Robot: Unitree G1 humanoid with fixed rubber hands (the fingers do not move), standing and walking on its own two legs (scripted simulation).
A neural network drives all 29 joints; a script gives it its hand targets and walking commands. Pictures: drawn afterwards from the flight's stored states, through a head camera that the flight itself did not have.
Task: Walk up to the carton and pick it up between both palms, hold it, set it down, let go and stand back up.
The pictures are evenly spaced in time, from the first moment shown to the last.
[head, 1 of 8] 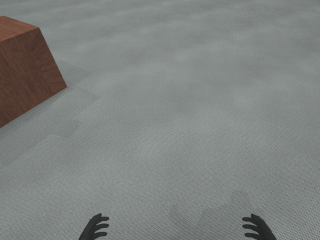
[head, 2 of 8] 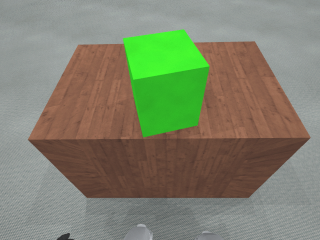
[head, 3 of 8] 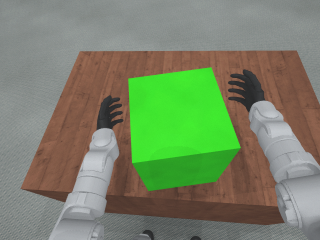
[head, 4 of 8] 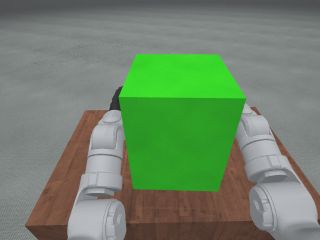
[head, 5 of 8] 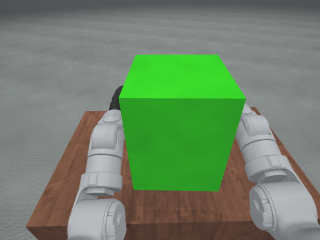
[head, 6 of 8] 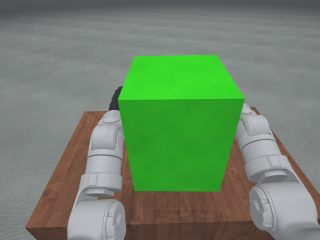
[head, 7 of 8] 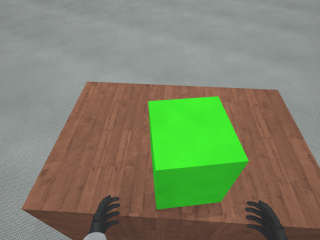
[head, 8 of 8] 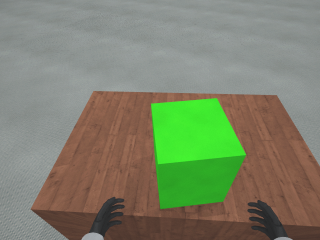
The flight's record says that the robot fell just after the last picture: no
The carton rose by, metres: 0.21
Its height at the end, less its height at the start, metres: +0.00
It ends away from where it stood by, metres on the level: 0.02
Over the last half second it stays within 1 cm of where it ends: yes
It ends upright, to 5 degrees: yes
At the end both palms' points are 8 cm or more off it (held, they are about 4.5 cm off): yes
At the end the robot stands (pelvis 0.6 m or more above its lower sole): yes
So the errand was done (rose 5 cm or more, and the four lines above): yes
